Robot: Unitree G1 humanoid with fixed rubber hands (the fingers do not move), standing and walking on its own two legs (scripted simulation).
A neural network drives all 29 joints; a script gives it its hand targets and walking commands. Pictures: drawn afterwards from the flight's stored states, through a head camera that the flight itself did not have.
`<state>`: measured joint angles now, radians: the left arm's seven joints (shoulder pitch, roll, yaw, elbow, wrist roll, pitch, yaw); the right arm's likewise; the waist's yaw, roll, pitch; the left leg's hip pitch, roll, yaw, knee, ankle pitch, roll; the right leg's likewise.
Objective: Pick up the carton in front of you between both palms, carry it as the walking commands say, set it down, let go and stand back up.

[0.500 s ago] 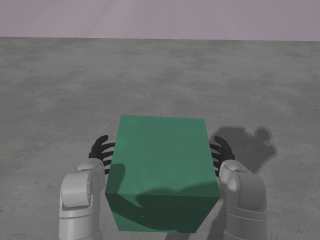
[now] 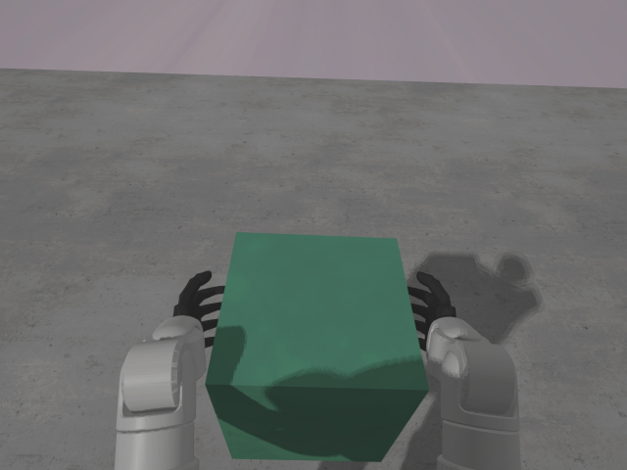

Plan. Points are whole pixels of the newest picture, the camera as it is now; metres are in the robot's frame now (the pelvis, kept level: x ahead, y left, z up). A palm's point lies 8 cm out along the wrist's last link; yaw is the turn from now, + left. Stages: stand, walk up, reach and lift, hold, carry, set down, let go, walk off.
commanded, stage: carry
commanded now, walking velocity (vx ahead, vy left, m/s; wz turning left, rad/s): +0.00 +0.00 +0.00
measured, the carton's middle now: (311, 352) +0.28 +0.00 +0.01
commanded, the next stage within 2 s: hold in 0.84 s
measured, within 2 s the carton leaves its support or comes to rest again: neither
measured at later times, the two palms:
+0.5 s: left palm (193, 355) +0.25 +0.15 +0.05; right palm (432, 357) +0.25 -0.15 +0.05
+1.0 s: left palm (188, 360) +0.24 +0.15 +0.05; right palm (431, 363) +0.24 -0.15 +0.05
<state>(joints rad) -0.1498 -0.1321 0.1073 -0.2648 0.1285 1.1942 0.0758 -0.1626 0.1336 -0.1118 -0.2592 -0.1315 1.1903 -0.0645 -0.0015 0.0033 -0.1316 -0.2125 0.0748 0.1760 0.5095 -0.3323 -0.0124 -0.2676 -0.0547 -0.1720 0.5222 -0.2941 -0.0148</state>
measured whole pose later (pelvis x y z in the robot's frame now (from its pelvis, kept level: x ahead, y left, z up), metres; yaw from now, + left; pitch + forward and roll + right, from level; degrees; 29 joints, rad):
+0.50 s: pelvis -0.03 +0.00 +0.00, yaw +0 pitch +2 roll +0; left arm -0.19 -0.14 0.15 0.11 0.23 0.82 0.02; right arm -0.19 0.14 -0.16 0.11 -0.23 0.81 -0.01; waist 0.00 0.00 -0.11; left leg -0.25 0.07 0.18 0.50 -0.28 0.00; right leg -0.30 -0.06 -0.17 0.50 -0.23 -0.02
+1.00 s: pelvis -0.04 +0.01 +0.01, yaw -1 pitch -5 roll +0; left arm -0.21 -0.14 0.17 0.15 0.24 0.72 0.00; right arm -0.22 0.14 -0.16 0.14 -0.26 0.73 0.00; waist 0.00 0.02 0.05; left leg -0.07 0.01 0.02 0.38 -0.22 0.00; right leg -0.11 -0.01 -0.06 0.36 -0.16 -0.01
